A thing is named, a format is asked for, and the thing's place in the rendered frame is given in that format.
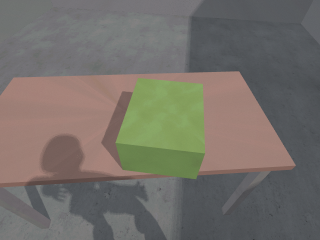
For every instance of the carton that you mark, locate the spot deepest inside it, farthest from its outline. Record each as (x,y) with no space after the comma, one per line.
(163,129)

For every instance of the table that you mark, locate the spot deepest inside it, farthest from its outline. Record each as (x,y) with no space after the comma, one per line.
(63,129)

